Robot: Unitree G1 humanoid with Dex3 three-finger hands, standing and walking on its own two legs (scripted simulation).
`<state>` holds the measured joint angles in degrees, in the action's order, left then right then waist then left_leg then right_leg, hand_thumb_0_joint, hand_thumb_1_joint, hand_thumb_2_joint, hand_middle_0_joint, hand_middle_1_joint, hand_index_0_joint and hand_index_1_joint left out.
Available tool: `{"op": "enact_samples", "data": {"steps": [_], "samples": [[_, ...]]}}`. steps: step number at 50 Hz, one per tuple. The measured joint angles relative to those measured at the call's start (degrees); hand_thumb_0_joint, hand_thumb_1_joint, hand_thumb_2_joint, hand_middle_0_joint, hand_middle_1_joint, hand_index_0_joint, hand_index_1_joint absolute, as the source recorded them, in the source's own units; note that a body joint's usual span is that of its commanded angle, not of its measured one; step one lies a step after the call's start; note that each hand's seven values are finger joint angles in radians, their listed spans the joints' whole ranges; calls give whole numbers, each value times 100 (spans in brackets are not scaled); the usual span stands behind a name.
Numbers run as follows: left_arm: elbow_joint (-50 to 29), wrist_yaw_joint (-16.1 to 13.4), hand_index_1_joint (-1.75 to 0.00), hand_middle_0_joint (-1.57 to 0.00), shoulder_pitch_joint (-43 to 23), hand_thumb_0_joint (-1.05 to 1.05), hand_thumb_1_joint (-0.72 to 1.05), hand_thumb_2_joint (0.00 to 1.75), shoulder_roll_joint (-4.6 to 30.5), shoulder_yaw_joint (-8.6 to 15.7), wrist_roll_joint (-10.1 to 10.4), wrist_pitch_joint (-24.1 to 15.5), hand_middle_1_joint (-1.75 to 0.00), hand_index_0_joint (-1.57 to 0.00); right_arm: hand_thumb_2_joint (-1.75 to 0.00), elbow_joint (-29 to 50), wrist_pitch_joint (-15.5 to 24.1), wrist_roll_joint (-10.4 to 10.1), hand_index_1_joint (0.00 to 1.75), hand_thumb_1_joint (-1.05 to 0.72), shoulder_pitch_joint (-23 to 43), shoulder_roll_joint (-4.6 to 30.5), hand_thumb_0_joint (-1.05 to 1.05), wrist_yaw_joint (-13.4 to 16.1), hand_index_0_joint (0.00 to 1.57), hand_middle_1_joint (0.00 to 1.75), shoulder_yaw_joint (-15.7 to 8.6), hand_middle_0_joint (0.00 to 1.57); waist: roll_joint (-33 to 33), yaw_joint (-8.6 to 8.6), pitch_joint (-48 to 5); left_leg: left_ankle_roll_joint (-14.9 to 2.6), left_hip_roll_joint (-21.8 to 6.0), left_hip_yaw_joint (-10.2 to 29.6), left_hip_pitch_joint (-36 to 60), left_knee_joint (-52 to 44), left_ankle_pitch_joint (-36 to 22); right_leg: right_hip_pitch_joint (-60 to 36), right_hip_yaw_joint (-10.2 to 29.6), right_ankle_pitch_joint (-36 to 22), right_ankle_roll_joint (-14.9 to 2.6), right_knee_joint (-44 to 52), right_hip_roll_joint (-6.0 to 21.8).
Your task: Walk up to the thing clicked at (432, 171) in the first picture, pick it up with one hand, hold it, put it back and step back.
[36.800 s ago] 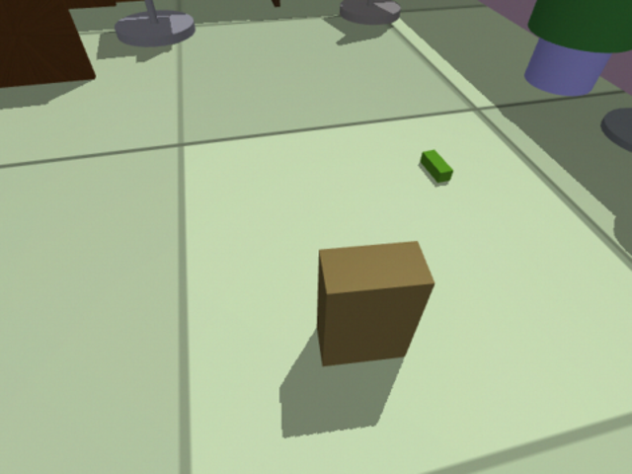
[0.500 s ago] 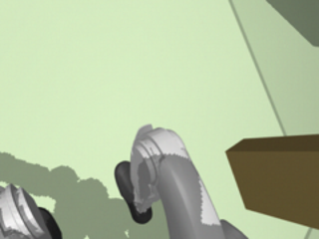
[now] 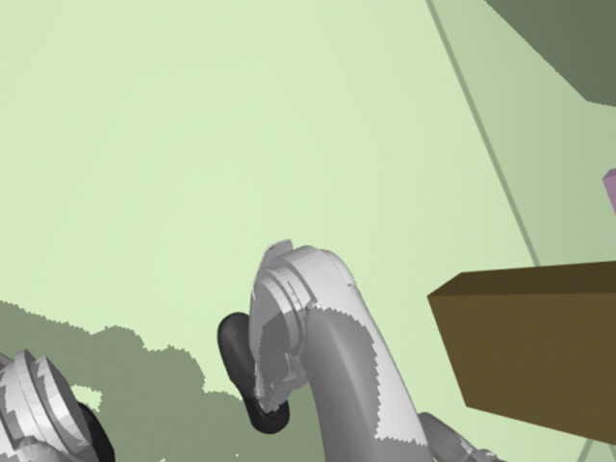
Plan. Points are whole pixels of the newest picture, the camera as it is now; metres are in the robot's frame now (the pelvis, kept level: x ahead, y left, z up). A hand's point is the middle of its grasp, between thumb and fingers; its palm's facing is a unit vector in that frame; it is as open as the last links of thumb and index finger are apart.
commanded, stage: close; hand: left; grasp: from above
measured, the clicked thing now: out of the picture +0.46 +0.34 -0.27
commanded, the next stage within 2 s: settle in 0.52 s
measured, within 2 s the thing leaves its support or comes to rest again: leaves its support in 0.88 s
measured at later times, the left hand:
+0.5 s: hand out of the picture +0.44 +0.34 -0.25, palm faces -0.41 -0.20 -0.89, open 10.4 cm
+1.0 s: hand out of the picture +0.45 +0.35 -0.23, palm faces -0.35 -0.20 -0.91, open 10.4 cm
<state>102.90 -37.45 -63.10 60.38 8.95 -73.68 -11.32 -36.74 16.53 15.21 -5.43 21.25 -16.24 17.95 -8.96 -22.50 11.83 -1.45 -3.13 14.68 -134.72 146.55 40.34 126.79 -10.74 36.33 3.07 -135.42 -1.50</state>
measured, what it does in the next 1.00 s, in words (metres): stands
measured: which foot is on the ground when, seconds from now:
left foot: down 0.00-1.00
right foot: down 0.00-1.00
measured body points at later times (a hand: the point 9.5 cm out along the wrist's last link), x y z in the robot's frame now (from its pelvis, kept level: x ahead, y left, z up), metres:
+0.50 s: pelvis +0.00 +0.00 +0.00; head +0.28 +0.12 +0.33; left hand +0.46 +0.35 -0.20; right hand +0.04 -0.25 -0.05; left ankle +0.07 +0.12 -0.27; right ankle +0.12 -0.12 -0.27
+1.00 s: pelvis +0.00 +0.00 +0.01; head +0.27 +0.13 +0.34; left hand +0.47 +0.36 -0.18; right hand +0.05 -0.26 -0.04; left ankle +0.07 +0.12 -0.27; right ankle +0.12 -0.12 -0.27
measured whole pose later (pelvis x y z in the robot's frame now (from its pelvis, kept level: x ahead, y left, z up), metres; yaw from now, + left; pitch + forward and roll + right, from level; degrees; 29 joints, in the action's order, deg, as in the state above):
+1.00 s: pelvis +0.00 +0.00 +0.01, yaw +0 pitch +28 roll -14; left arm 92.4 -32.4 -58.4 57.6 12.1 -71.2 -8.9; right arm -38.4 14.8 14.2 -8.7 20.7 -16.0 15.1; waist -7.1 -20.9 8.4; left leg -0.7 -2.8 14.4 -135.3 145.2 40.6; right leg 127.8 -10.6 36.9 2.3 -134.7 -1.1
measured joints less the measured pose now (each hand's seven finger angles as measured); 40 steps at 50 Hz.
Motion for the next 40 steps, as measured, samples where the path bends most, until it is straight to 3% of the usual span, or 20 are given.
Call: {"op": "enact_samples", "data": {"steps": [23, 35, 40], "samples": [[-172, 237, -77, -56, 81, 0, -7, 68, 131, 110, 320, 69, -79, -57, -90, -22, -69, -55, 30, -89, -129, 30, 0, 66, 20, 30, 39, 19, 46, -47, 120, 38, -22, 39, 34, -79, -13, 7, -34, -53, -30, 84, -24], [-126, 222, -76, -57, 106, 0, -8, 68, 136, 36, 259, 5, -79, -58, -89, 24, -116, -7, 30, -89, -99, -10, 0, 89, 20, 30, 100, 19, 37, -47, 93, 21, -9, 50, 38, -46, -19, -23, -41, -53, -10, 69, -25], [-259, 270, -74, -58, 155, 0, -8, 69, 91, 159, 246, 32, -77, -59, -90, 25, -112, -23, 30, -90, -125, -21, 0, 102, 20, 30, 58, 20, 45, -18, 54, 21, -12, 42, 27, -64, -20, -11, -36, -54, -11, 87, -26]]}}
